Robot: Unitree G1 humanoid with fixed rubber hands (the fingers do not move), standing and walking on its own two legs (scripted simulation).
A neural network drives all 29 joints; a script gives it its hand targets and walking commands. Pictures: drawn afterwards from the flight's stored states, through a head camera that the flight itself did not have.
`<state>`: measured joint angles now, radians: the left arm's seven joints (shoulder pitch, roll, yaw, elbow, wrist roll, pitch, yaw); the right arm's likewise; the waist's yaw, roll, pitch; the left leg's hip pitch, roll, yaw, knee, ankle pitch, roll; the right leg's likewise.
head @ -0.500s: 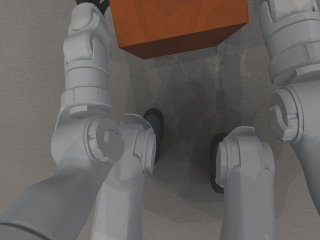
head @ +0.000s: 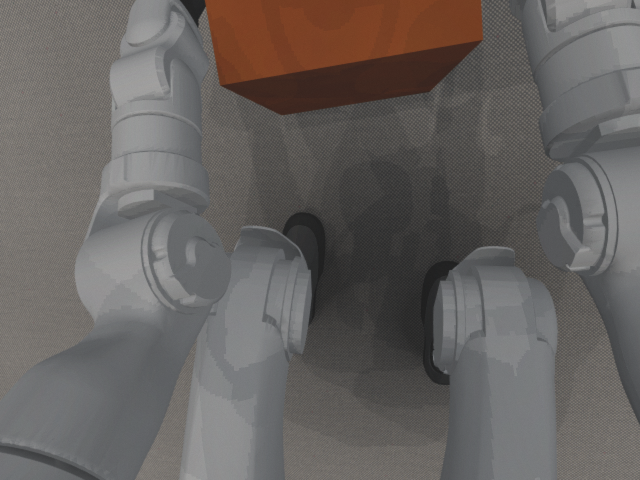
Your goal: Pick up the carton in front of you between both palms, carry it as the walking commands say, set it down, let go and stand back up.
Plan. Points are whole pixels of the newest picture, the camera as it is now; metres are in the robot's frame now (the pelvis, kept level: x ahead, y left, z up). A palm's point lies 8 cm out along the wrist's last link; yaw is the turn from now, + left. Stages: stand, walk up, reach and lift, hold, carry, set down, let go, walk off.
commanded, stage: set down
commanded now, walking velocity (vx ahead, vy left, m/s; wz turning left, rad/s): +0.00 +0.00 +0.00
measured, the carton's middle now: out of the picture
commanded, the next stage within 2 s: let go in 1.82 s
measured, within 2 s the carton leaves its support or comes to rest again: rests again in 0.54 s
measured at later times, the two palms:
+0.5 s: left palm (168, 12) +0.52 +0.21 -0.17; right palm out of the picture +0.58 -0.10 -0.18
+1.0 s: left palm (135, 9) +0.52 +0.22 -0.13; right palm out of the picture +0.61 -0.14 -0.12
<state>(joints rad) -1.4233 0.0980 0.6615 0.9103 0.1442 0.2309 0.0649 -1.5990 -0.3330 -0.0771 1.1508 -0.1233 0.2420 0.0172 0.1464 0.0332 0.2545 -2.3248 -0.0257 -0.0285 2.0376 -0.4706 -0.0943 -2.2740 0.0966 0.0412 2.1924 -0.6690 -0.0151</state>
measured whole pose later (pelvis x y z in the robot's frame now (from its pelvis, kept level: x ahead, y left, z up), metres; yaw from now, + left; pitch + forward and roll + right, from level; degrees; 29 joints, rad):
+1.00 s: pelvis -0.01 +0.01 +0.01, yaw +0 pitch +41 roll +5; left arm -1.35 0.16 0.38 0.87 -0.15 0.12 0.19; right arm -1.68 -0.55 0.14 1.16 0.13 0.18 0.01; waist 0.16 0.02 0.31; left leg -2.26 -0.03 0.00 2.01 -0.46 -0.07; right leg -2.21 0.07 0.06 2.17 -0.67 0.01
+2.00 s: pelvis +0.03 +0.01 +0.26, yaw -4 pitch +45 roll +1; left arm -0.93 0.02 0.43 0.54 0.08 0.23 0.09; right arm -1.28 -0.39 -0.23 0.98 -0.16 0.23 0.11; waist 0.16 -0.03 -0.02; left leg -1.59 0.00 -0.02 1.04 -0.25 -0.04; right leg -1.54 0.06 0.06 1.14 -0.38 0.01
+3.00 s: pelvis +0.13 +0.01 +0.39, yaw -2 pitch -1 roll +1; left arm 0.22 0.22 0.04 0.44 0.00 0.08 -0.07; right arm 0.23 -0.21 -0.04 0.45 0.00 0.07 0.06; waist 0.00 -0.03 0.06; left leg -0.18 -0.01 -0.04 0.41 -0.22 -0.02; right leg -0.10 0.02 0.06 0.43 -0.32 -0.01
